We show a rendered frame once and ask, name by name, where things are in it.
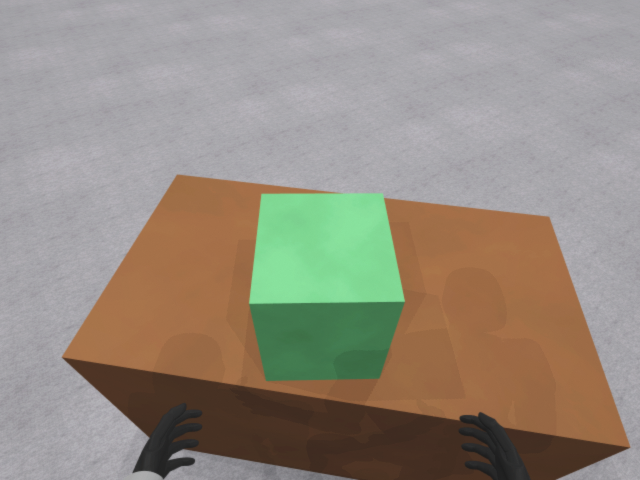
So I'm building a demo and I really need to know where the carton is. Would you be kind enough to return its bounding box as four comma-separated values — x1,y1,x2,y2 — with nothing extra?
249,193,405,381

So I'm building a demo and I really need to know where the right robot hand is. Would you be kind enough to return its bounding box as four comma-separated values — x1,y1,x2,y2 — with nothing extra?
459,412,531,480

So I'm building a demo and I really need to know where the left robot hand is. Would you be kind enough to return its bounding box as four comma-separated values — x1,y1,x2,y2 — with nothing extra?
132,403,202,479

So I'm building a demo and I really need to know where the pedestal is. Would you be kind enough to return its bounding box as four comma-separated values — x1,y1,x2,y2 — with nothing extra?
62,175,631,480

